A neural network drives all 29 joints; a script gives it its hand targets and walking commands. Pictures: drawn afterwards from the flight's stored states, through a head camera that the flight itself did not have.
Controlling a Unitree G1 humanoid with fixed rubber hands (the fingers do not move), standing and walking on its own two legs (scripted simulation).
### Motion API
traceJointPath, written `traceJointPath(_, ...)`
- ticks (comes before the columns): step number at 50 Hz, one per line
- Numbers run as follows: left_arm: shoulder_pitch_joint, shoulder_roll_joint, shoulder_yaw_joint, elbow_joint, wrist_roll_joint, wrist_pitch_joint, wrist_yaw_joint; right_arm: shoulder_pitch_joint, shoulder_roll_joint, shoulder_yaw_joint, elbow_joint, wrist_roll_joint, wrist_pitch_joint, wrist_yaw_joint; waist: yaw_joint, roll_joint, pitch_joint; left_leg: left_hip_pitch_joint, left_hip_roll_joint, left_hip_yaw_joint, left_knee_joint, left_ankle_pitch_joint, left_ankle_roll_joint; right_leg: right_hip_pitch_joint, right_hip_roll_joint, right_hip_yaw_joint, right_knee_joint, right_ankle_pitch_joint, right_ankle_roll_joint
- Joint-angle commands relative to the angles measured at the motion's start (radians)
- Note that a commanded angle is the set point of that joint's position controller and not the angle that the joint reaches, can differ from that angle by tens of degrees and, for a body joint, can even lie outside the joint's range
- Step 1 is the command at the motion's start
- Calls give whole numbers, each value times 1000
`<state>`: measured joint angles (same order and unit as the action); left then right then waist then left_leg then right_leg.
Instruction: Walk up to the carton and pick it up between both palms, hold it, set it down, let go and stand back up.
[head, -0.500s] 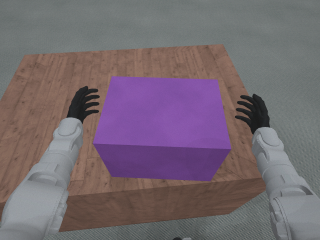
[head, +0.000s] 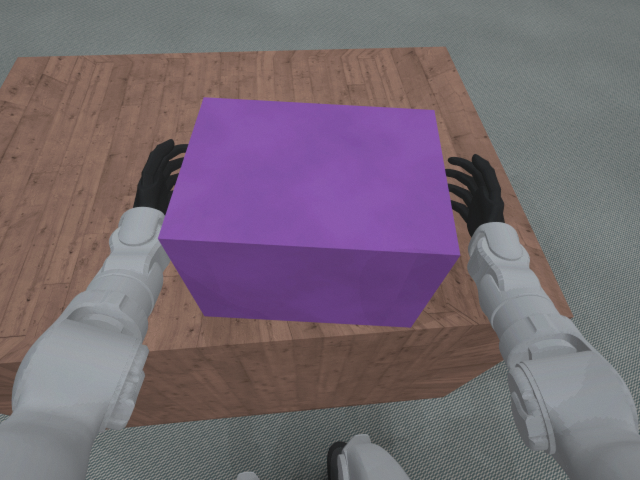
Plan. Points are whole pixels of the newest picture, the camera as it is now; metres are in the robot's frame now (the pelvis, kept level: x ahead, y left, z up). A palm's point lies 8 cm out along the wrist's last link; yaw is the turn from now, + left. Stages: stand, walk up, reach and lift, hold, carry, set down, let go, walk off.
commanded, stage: reach and lift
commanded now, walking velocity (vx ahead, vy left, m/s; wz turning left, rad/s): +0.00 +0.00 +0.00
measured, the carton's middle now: (313, 218) +0.45 -0.05 +0.03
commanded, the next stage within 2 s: none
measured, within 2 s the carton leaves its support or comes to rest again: leaves its support in 1.60 s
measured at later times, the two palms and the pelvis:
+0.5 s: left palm (157, 203) +0.47 +0.15 +0.07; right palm (466, 212) +0.41 -0.24 +0.06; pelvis +0.01 -0.01 +0.01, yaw +2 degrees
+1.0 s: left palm (158, 203) +0.47 +0.15 +0.07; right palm (465, 212) +0.41 -0.24 +0.06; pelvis +0.01 +0.00 +0.02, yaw +1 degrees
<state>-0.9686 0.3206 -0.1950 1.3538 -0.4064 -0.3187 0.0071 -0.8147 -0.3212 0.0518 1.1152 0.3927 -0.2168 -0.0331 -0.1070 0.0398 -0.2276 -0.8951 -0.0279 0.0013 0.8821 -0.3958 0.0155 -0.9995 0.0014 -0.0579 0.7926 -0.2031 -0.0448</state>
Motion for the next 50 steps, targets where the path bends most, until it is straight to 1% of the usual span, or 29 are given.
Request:
traceJointPath(1, -481, 163, 30, -157, 11, -30, 5, -424, -163, -69, -174, -41, -36, -31, -45, 8, -804, 116, -21, -15, -133, 197, -56, 685, 2, 61, -64, 217, 61)
traceJointPath(2, -477, 156, 30, -143, 10, -29, 4, -428, -151, -67, -176, -47, -33, -35, -47, -2, -790, 108, -21, -14, -136, 188, -53, 684, 3, 59, -65, 215, 61)
traceJointPath(3, -482, 148, 31, -151, 14, -31, 5, -430, -143, -75, -177, -51, -33, -38, -49, 10, -788, 106, -20, -17, -139, 184, -56, 680, 3, 58, -66, 208, 59)
traceJointPath(5, -473, 137, 35, -143, 21, -35, 3, -419, -120, -78, -168, -66, -32, -46, -57, 6, -775, 102, -19, -20, -145, 184, -56, 690, 2, 57, -72, 213, 59)
traceJointPath(7, -477, 126, 36, -145, 24, -43, 1, -419, -98, -83, -171, -77, -34, -52, -58, 14, -772, 91, -20, -23, -149, 180, -59, 699, 1, 58, -74, 212, 58)
traceJointPath(8, -470, 120, 38, -136, 29, -45, 1, -419, -86, -79, -169, -76, -35, -55, -54, 12, -761, 91, -22, -22, -150, 180, -57, 699, -2, 62, -78, 212, 58)
traceJointPath(9, -480, 116, 39, -139, 28, -50, 0, -423, -75, -82, -174, -81, -35, -58, -58, 13, -758, 84, -21, -23, -155, 176, -57, 705, -2, 60, -79, 212, 58)
traceJointPath(11, -465, 104, 46, -138, 41, -58, -1, -405, -58, -81, -164, -84, -41, -62, -58, 30, -748, 93, -22, -26, -161, 198, -62, 713, -2, 60, -81, 242, 57)
traceJointPath(14, -467, 98, 57, -134, 59, -64, -3, -408, -42, -87, -156, -94, -46, -72, -59, 38, -734, 101, -21, -26, -167, 204, -64, 722, -2, 60, -90, 250, 58)
traceJointPath(15, -466, 94, 53, -132, 64, -65, -1, -405, -48, -94, -143, -98, -49, -73, -65, 45, -731, 117, -17, -30, -174, 199, -69, 712, 0, 54, -92, 241, 55)
traceJointPath(16, -464, 88, 55, -123, 68, -65, 0, -404, -38, -94, -129, -99, -50, -74, -60, 55, -714, 120, -17, -30, -176, 197, -71, 705, -1, 53, -98, 232, 54)
traceJointPath(19, -455, 71, 54, -118, 77, -73, 2, -405, -24, -91, -128, -104, -62, -77, -58, 52, -706, 141, -15, -35, -178, 210, -72, 691, 1, 45, -103, 235, 53)
traceJointPath(21, -451, 66, 59, -128, 85, -80, 6, -398, -23, -91, -125, -103, -69, -76, -57, 72, -711, 162, -12, -39, -185, 238, -78, 689, 3, 43, -107, 256, 50)
traceJointPath(23, -440, 66, 67, -123, 87, -84, 4, -393, -13, -81, -130, -103, -73, -78, -53, 54, -708, 169, -14, -39, -179, 251, -75, 695, 3, 42, -110, 269, 55)
traceJointPath(24, -443, 59, 62, -120, 85, -85, 4, -400, -16, -83, -128, -102, -75, -78, -59, 54, -702, 175, -12, -42, -186, 252, -77, 689, 4, 40, -112, 270, 55)
traceJointPath(25, -436, 60, 65, -116, 88, -86, 4, -395, -16, -84, -127, -103, -77, -78, -54, 57, -702, 181, -12, -41, -184, 261, -77, 687, 3, 39, -112, 281, 55)
traceJointPath(26, -429, 51, 59, -111, 88, -87, 2, -390, -6, -78, -122, -99, -78, -78, -58, 52, -692, 180, -11, -43, -185, 257, -74, 691, 2, 42, -117, 280, 55)
traceJointPath(27, -427, 41, 59, -118, 88, -90, 2, -391, -5, -76, -127, -100, -82, -76, -53, 53, -697, 189, -10, -45, -187, 268, -77, 688, 3, 39, -115, 283, 54)
traceJointPath(28, -424, 44, 66, -117, 93, -91, 1, -386, -6, -76, -122, -104, -82, -77, -56, 53, -688, 188, -11, -44, -189, 265, -76, 689, 2, 41, -120, 279, 54)
traceJointPath(30, -420, 40, 68, -124, 94, -96, 1, -384, 4, -70, -130, -102, -86, -77, -53, 39, -688, 190, -11, -45, -190, 276, -73, 697, 2, 42, -122, 296, 58)
traceJointPath(31, -421, 44, 69, -123, 98, -96, 1, -385, -3, -76, -125, -102, -87, -76, -56, 40, -688, 196, -9, -45, -192, 279, -73, 695, 3, 40, -123, 296, 58)
traceJointPath(35, -406, 32, 78, -133, 101, -101, 1, -382, 9, -70, -141, -107, -90, -77, -51, 27, -697, 197, -11, -47, -197, 282, -69, 710, 1, 45, -127, 310, 60)
traceJointPath(38, -400, 26, 80, -129, 107, -101, 0, -373, 16, -71, -135, -111, -89, -76, -54, 24, -685, 210, -8, -51, -204, 290, -66, 708, 1, 45, -135, 312, 60)
traceJointPath(42, -385, 10, 84, -144, 113, -104, -2, -369, 35, -68, -153, -115, -92, -78, -48, 18, -691, 222, -9, -52, -210, 292, -62, 709, -2, 46, -144, 313, 62)
traceJointPath(43, -395, 13, 85, -144, 111, -105, -1, -377, 31, -74, -154, -118, -91, -76, -49, 24, -687, 223, -8, -51, -215, 284, -64, 702, 0, 44, -146, 302, 60)
traceJointPath(44, -388, 8, 91, -146, 118, -106, -1, -369, 44, -69, -156, -120, -90, -75, -43, 23, -688, 219, -8, -52, -213, 288, -60, 704, -3, 47, -148, 302, 60)
traceJointPath(48, -378, -7, 94, -159, 130, -110, -4, -363, 52, -78, -177, -133, -95, -77, -48, 24, -705, 240, -7, -55, -216, 301, -62, 711, -4, 46, -157, 317, 62)
traceJointPath(49, -380, -19, 96, -176, 132, -113, -1, -363, 61, -82, -182, -136, -97, -76, -47, 31, -714, 244, -6, -56, -218, 307, -63, 706, -4, 44, -157, 313, 59)
traceJointPath(50, -374, -15, 100, -167, 135, -109, -2, -359, 64, -79, -180, -138, -96, -76, -45, 27, -705, 249, -8, -57, -221, 306, -62, 706, -6, 45, -163, 318, 58)
